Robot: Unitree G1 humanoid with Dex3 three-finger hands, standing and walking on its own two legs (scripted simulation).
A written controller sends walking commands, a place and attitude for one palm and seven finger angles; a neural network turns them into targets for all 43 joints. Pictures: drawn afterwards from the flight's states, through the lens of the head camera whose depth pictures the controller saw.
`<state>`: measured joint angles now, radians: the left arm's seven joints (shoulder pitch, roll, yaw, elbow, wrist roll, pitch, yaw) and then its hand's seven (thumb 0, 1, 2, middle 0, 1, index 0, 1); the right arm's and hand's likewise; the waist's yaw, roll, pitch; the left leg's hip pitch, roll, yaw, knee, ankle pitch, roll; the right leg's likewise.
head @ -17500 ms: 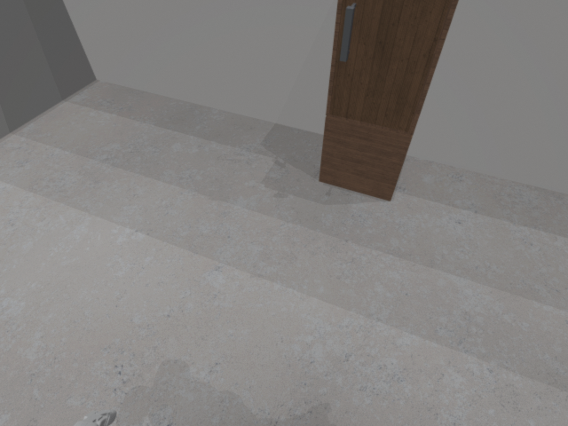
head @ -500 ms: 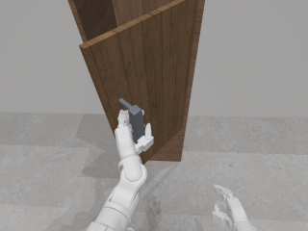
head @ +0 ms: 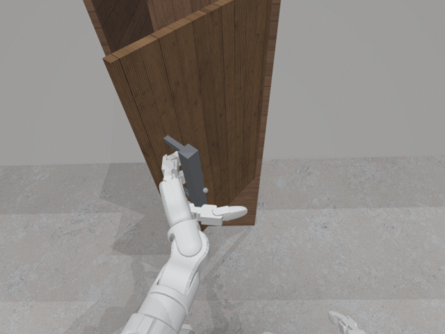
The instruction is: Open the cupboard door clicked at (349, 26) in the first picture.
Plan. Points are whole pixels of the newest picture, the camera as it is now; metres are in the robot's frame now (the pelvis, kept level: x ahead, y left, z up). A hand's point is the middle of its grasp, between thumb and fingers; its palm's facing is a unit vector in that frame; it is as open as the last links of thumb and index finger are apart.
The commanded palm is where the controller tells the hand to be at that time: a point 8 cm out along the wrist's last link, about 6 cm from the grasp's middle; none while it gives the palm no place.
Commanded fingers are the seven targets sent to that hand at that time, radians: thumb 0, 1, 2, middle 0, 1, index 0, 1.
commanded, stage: open thumb and fingers to let go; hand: left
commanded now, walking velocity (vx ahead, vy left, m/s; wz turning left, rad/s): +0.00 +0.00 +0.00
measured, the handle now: (186, 174) +0.40 +0.08 +0.06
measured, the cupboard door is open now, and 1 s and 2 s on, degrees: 49 51 51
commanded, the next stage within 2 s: slide the hand sideways off the handle in 0.16 s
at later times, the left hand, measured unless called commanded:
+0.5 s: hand (206, 206) +0.33 +0.03 +0.06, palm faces -0.14 -0.99 -0.01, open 16.3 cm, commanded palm +0.30 +0.08 +0.06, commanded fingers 0.00 -0.50 0.30 -0.15 -0.30 -0.15 -0.30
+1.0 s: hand (186, 230) +0.28 +0.07 +0.06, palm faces -0.06 -1.00 +0.01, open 16.4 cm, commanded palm +0.26 +0.12 +0.06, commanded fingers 0.00 -0.50 0.30 -0.15 -0.30 -0.15 -0.30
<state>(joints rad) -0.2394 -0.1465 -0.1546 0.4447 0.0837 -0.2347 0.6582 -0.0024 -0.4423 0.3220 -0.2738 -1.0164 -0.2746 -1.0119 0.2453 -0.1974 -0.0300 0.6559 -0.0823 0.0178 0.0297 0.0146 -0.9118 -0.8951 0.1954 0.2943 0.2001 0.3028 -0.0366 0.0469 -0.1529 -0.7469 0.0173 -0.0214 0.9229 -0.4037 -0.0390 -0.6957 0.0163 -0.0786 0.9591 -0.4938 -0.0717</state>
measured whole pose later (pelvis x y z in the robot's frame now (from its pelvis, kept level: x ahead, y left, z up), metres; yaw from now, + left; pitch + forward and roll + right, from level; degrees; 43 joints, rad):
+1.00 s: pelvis +0.00 +0.03 +0.00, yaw -1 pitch +11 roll +0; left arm 0.11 -0.01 -0.25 0.12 0.00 -0.34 0.19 -0.01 -0.50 0.30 -0.15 -0.30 -0.14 -0.30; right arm 0.25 -0.20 0.00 0.48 -0.01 0.02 0.04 0.01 -0.91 -0.90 0.20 0.29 0.20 0.30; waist -0.01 0.04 -0.13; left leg -0.72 0.01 0.01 0.97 -0.44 0.00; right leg -0.66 0.01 -0.04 0.98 -0.51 -0.03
